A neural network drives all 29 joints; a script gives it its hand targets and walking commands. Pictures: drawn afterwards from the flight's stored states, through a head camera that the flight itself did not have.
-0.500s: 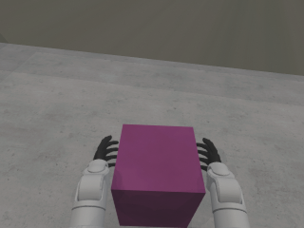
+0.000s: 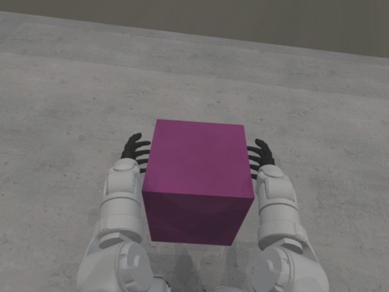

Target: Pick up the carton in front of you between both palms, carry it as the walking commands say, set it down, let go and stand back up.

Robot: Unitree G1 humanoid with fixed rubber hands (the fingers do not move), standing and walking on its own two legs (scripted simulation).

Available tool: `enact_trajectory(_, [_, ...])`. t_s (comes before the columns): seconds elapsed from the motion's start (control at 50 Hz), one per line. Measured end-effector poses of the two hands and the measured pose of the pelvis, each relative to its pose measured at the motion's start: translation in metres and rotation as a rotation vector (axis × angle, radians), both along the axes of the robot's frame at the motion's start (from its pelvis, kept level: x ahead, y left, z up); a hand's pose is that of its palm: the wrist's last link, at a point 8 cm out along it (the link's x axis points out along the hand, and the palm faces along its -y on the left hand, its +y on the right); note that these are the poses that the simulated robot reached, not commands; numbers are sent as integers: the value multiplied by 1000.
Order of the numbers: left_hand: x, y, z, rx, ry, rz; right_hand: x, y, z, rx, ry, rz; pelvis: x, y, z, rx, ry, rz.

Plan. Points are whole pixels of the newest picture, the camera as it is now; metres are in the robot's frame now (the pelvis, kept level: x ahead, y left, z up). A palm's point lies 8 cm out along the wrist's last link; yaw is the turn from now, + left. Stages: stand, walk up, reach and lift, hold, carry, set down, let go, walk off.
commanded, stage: set down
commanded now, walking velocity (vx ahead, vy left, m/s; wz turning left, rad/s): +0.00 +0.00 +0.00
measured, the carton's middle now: (195, 185) +0.37 +0.00 -0.08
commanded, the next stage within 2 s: none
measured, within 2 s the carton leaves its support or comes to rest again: neither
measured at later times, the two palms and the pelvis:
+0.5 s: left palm (143, 185) +0.43 +0.15 -0.20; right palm (241, 189) +0.41 -0.15 -0.19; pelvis +0.00 +0.01 -0.11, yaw -2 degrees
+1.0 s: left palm (148, 192) +0.48 +0.16 -0.36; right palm (228, 197) +0.46 -0.14 -0.35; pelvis -0.04 +0.02 -0.24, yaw -5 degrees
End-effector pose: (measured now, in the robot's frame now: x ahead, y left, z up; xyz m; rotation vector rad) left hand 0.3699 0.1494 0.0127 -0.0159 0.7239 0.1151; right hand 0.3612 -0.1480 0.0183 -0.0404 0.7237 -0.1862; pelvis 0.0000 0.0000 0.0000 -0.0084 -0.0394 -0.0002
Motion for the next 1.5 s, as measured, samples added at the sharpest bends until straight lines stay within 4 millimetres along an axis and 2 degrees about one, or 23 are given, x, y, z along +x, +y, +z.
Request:
enact_trajectory(0.06, [9,-2,-28,12,14,-26,6,-2,-26,-15,15,-6,-1,3,-4,-5,81,-1])
enact_trajectory(0.14, [15,-3,-78,42,18,-64,10,-2,-73,-41,21,2,-1,7,-15,-8,223,-9])
enact_trajectory(0.22, [20,-1,-132,30,-5,-47,18,-1,-126,-30,-5,0,-3,10,-35,-14,379,-9])
enact_trajectory(0.3, [31,2,-169,12,-35,-28,31,2,-162,2,-38,-13,-3,12,-59,-22,514,-13])
enact_trajectory(0.48, [54,2,-209,-17,-44,-16,52,2,-201,37,-50,-50,0,14,-101,-29,685,-16])
enact_trajectory(0.68, [76,0,-259,5,-30,-43,69,0,-255,38,-35,-59,-11,14,-153,-30,779,-23])
enact_trajectory(0.96, [101,8,-357,21,-2,-68,91,8,-352,24,-4,-58,-34,15,-230,-46,841,-44])
enact_trajectory(1.08, [113,8,-393,22,-17,-75,101,8,-388,21,-19,-59,-40,16,-260,-54,851,-54])
enact_trajectory(1.2, [121,13,-430,29,-1,-74,110,12,-425,27,-4,-58,-46,15,-286,-54,841,-62])
enact_trajectory(1.42, [136,17,-507,62,27,-103,122,16,-505,20,25,-48,-48,11,-330,-44,823,-80])
enact_trajectory(1.5, [138,17,-525,83,42,-119,121,16,-527,43,36,-61,-46,13,-341,-26,791,-103])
